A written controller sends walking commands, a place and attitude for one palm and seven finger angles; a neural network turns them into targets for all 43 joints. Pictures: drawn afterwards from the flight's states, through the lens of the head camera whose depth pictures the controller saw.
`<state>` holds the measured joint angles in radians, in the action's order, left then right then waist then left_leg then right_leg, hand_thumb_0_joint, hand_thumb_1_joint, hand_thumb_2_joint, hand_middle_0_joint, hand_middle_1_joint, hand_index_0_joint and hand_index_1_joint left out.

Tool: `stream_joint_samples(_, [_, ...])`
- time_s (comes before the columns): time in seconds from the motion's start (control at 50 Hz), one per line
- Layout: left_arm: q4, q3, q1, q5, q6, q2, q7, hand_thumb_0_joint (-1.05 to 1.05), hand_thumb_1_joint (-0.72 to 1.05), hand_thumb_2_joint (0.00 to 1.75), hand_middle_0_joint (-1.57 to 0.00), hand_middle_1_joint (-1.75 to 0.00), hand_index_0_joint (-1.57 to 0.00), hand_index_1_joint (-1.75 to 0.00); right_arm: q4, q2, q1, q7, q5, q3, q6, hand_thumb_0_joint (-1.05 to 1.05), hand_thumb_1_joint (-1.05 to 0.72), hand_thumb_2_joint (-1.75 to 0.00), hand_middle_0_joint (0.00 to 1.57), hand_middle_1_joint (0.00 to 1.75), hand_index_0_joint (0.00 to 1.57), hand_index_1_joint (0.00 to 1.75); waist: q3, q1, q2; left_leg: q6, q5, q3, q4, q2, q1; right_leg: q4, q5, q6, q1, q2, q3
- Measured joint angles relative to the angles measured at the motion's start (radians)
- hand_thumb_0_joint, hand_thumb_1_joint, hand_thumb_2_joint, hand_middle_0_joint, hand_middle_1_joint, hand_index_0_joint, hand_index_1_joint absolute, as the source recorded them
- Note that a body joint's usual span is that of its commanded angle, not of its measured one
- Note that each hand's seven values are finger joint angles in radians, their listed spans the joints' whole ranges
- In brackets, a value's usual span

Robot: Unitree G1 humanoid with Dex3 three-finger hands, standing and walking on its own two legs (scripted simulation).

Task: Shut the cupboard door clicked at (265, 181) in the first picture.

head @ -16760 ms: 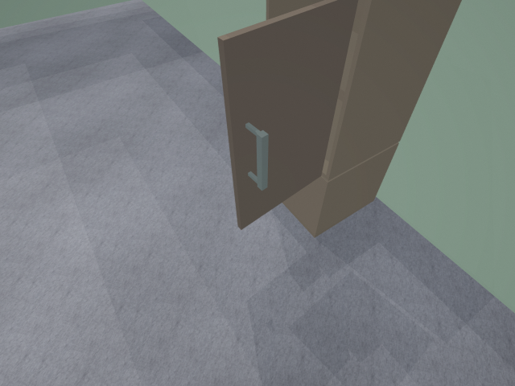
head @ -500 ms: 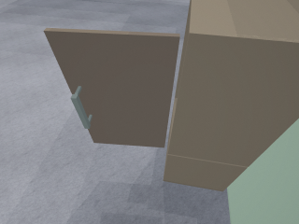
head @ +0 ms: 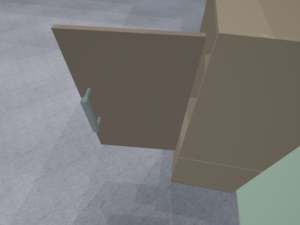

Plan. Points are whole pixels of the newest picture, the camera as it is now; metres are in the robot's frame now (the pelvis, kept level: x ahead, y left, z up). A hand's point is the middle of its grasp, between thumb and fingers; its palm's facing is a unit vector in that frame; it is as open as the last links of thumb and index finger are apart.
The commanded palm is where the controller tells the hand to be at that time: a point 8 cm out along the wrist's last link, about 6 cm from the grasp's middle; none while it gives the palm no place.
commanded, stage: come to a stop and stand still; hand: left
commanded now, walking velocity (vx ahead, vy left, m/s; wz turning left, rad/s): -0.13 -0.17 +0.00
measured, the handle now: (92, 111) +0.47 +0.23 -0.03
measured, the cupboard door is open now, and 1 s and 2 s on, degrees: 96 96 96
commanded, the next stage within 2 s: look again from close up in 1.22 s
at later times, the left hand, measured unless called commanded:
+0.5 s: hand out of the picture +0.07 +0.19 -0.17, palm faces +0.04 -0.97 -0.23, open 7.3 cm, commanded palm none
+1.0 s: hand out of the picture +0.02 +0.24 -0.17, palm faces +0.00 -0.97 -0.25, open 7.4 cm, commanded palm none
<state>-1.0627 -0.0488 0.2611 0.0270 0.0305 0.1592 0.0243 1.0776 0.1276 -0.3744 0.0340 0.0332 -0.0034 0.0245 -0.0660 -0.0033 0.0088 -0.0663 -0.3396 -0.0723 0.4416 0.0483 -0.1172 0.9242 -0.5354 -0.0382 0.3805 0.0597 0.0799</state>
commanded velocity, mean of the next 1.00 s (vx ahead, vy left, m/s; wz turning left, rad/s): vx -0.04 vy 0.00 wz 0.00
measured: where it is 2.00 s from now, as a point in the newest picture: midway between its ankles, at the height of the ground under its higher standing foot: outside the picture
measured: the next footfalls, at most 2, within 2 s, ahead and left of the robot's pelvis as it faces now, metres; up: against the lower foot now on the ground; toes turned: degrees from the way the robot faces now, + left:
right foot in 0.12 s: +0.08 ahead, -0.10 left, +0.00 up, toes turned -2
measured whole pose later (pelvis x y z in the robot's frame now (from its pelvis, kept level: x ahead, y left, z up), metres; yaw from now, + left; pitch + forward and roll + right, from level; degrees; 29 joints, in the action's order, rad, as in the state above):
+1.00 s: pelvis -0.01 +0.04 +0.00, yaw +0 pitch -2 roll +0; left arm -1.00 0.00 0.27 0.02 0.00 0.22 0.03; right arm 1.02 0.22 -0.24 0.00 0.02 0.02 0.00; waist -0.03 0.00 0.00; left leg -0.06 -0.27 -0.11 0.48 0.03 -0.19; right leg 0.50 -0.19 0.03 0.28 0.07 0.04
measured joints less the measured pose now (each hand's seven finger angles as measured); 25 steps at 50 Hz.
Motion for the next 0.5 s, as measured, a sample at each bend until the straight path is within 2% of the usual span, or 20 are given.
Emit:
stream_joint_samples(0.06, [0.028,0.003,-0.050,-0.006,-0.011,-0.007,0.003,0.01,0.91,0.90,-0.20,-0.30,-0.20,-0.30,0.012,-0.012,-0.007,0.006,-0.001,-0.007,0.000,0.00,-0.91,-0.90,0.19,0.30,0.20,0.30,-0.021,-0.007,-0.010,0.002,0.010,0.011,-0.032,0.015,0.024,-0.089,0.065,0.010,0.003,-0.006,0.005])
stream_joint_samples(0.1, [0.045,0.007,-0.079,-0.010,-0.025,-0.009,0.005,0.01,0.92,0.90,-0.20,-0.30,-0.20,-0.30,0.023,-0.019,-0.006,0.009,-0.007,-0.008,0.002,0.01,-0.90,-0.90,0.20,0.30,0.20,0.30,-0.033,-0.007,-0.009,0.008,0.003,0.015,-0.031,0.025,0.036,-0.232,0.173,0.012,-0.031,-0.011,0.000])
stream_joint_samples(0.12, [0.053,0.010,-0.088,-0.010,-0.036,-0.008,0.004,0.01,0.92,0.90,-0.20,-0.30,-0.20,-0.30,0.028,-0.022,-0.006,0.008,-0.013,-0.008,0.003,0.01,-0.90,-0.90,0.20,0.30,0.20,0.30,-0.036,-0.005,-0.005,0.012,-0.010,0.015,-0.016,0.032,0.037,-0.319,0.270,0.011,-0.059,-0.012,-0.006])
stream_joint_samples(0.14, [0.054,0.013,-0.097,-0.010,-0.048,-0.011,0.006,0.01,0.92,0.90,-0.20,-0.30,-0.20,-0.30,0.033,-0.018,0.000,0.007,-0.018,-0.005,0.003,0.01,-0.90,-0.90,0.20,0.30,0.20,0.30,-0.040,-0.003,-0.014,0.016,-0.028,0.017,0.013,0.026,0.033,-0.343,0.300,0.007,-0.074,-0.019,-0.006])
stream_joint_samples(0.22, [0.050,0.029,-0.115,-0.010,-0.064,-0.014,0.012,0.01,0.91,0.90,-0.20,-0.30,-0.20,-0.30,0.028,-0.005,0.049,0.010,-0.034,0.018,-0.013,0.01,-0.90,-0.90,0.20,0.30,0.20,0.30,-0.031,-0.027,-0.034,0.055,-0.100,0.028,0.135,-0.008,-0.028,-0.334,0.241,-0.013,-0.089,-0.031,0.020])
stream_joint_samples(0.26, [0.049,0.030,-0.125,-0.007,-0.059,-0.010,0.017,0.01,0.91,0.90,-0.20,-0.30,-0.20,-0.30,0.020,-0.006,0.082,0.012,-0.035,0.025,-0.021,0.01,-0.90,-0.90,0.20,0.30,0.20,0.30,-0.031,-0.026,-0.019,0.066,-0.134,0.031,0.167,-0.029,-0.062,-0.340,0.241,-0.016,-0.093,-0.029,0.026])
stream_joint_samples(0.3, [0.048,0.029,-0.130,-0.007,-0.052,-0.008,0.018,0.00,0.91,0.90,-0.20,-0.30,-0.20,-0.30,0.009,-0.005,0.116,0.011,-0.034,0.029,-0.022,0.01,-0.91,-0.90,0.20,0.30,0.20,0.30,-0.036,-0.019,-0.003,0.074,-0.081,0.034,0.126,-0.051,-0.074,-0.339,0.246,-0.014,-0.093,-0.030,0.023])
stream_joint_samples(0.34, [0.047,0.020,-0.130,-0.015,-0.042,-0.005,0.020,0.00,0.92,0.90,-0.21,-0.30,-0.20,-0.30,0.004,0.001,0.141,0.013,-0.028,0.033,-0.020,0.01,-0.91,-0.90,0.20,0.30,0.20,0.30,-0.040,-0.012,0.014,0.085,0.039,0.022,0.081,-0.061,-0.064,-0.321,0.241,-0.007,-0.091,-0.026,0.016])
stream_joint_samples(0.44, [0.040,0.012,-0.105,-0.010,-0.013,0.012,0.010,0.00,0.93,0.90,-0.21,-0.30,-0.20,-0.30,-0.010,0.016,0.161,0.005,-0.018,0.037,-0.023,0.01,-0.92,-0.90,0.19,0.30,0.19,0.30,-0.010,0.014,0.027,0.073,0.032,-0.004,0.053,-0.061,-0.048,-0.364,0.272,0.010,-0.103,-0.031,-0.007])
stream_joint_samples(0.5, [0.067,0.034,-0.061,-0.010,-0.016,0.024,0.010,0.00,0.93,0.90,-0.21,-0.30,-0.20,-0.30,-0.062,0.033,0.159,-0.003,-0.011,0.040,-0.022,0.01,-0.92,-0.90,0.19,0.30,0.19,0.30,-0.002,0.008,0.011,0.067,0.036,-0.007,0.063,-0.058,-0.061,-0.362,0.280,0.012,-0.094,-0.027,-0.011])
